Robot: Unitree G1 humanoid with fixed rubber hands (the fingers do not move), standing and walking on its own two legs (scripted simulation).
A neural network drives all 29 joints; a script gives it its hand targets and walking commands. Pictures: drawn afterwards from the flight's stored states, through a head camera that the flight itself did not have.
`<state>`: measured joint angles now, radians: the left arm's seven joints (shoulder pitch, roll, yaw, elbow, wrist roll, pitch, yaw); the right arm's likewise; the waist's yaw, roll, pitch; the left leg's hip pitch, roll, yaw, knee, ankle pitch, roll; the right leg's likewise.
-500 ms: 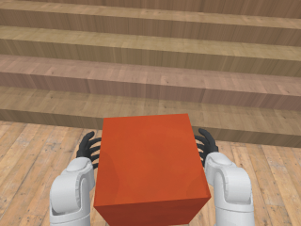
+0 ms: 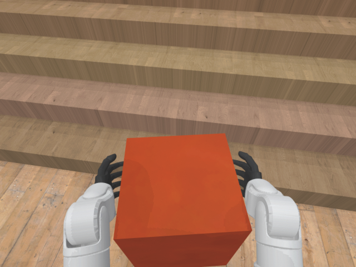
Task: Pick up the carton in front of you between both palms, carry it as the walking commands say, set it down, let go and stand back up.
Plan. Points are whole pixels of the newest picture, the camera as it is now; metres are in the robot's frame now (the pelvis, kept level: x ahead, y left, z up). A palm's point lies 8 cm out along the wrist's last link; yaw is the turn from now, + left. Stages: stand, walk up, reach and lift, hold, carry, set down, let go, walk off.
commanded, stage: carry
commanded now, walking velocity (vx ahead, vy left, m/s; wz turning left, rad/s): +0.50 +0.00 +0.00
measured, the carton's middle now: (179, 205) +0.26 +0.01 +0.00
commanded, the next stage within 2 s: none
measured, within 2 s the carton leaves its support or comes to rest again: neither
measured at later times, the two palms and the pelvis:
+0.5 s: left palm (133, 48) +0.71 +0.14 +0.13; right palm (231, 53) +0.67 -0.15 +0.14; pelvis +0.31 +0.03 -0.01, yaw -4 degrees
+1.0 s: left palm (139, 9) +1.00 +0.16 +0.14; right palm (212, 9) +1.02 -0.14 +0.13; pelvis +0.63 -0.01 +0.00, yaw -3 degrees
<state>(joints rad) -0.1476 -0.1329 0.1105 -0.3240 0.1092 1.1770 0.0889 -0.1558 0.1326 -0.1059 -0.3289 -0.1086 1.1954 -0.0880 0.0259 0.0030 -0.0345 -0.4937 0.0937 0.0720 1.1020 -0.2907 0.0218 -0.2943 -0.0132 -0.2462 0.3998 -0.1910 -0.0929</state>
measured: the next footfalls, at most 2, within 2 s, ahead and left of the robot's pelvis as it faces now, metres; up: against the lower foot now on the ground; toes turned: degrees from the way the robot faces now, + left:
left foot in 0.32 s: +0.40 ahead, +0.09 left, +0.00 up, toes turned +6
right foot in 0.72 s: +0.55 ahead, -0.09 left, +0.00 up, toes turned -7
